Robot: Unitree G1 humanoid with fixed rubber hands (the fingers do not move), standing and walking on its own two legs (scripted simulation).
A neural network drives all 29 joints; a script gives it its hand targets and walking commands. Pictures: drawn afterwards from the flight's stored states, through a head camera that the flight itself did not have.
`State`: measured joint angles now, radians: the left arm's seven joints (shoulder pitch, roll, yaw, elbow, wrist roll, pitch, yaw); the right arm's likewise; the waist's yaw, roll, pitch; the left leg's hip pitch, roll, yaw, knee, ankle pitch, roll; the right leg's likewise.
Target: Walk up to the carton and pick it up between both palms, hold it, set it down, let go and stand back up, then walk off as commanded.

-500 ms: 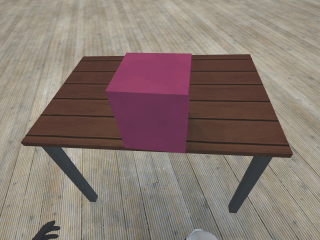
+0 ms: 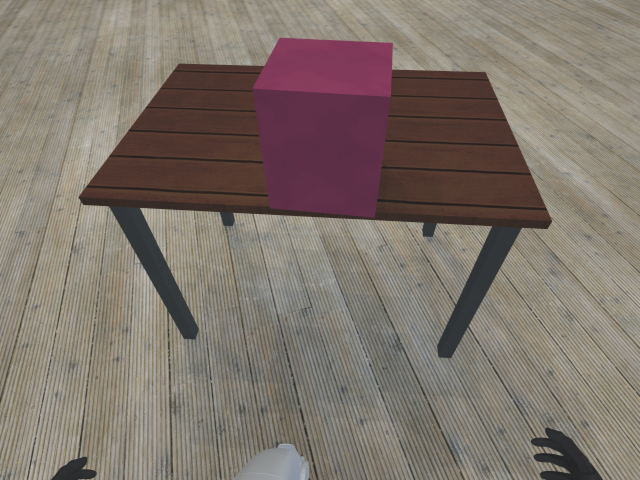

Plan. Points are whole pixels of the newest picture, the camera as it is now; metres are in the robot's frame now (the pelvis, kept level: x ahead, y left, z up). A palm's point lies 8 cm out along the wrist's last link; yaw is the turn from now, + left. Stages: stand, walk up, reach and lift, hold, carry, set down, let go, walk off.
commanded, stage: walk off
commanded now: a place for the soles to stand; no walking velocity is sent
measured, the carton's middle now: (328, 129) +0.70 +0.02 +0.06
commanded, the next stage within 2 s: stand in 0.48 s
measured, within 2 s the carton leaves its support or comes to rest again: neither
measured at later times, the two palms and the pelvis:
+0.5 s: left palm out of the picture +0.02 +0.35 -0.08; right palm out of the picture +0.06 -0.29 -0.11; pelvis -0.03 +0.03 +0.00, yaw +1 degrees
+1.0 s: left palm out of the picture +0.06 +0.33 -0.07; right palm out of the picture +0.07 -0.30 -0.10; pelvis -0.02 +0.01 +0.01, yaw +1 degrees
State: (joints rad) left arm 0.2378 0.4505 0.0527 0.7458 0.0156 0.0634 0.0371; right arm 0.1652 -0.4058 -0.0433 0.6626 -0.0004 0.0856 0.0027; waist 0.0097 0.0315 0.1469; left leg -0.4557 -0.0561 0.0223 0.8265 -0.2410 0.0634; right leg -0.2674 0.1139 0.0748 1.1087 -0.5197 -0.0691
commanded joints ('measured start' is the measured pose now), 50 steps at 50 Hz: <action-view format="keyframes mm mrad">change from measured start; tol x32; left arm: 1 283 172 105 58 -7 -39 -10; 6 -154 262 92 -51 40 -89 24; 50 66 136 53 55 -6 -127 -17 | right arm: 1 -99 -246 -96 -57 -66 15 -10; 50 -1 -222 -42 139 -6 -132 -14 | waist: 1 96 30 45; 50 35 30 -139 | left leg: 1 -250 182 -250 -216 -534 21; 6 -175 -56 -329 487 -104 -61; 17 -211 7 -169 78 -268 -49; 21 233 31 -144 -299 -151 7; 24 363 350 -793 -484 -10 84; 36 31 155 -364 -155 101 58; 39 -33 5 -160 189 -380 -28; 45 393 213 -509 -398 156 88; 50 205 231 -418 -204 375 131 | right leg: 1 140 -150 87 -552 -206 -47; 4 -423 -455 779 -997 -451 -72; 14 245 -299 378 -695 220 20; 22 -112 -213 137 -237 594 -51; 25 -222 -48 74 -17 -76 39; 35 8 -122 7 -525 65 9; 37 170 -326 423 -769 194 -81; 46 -158 -58 -5 -156 98 54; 50 6 -143 42 -509 190 5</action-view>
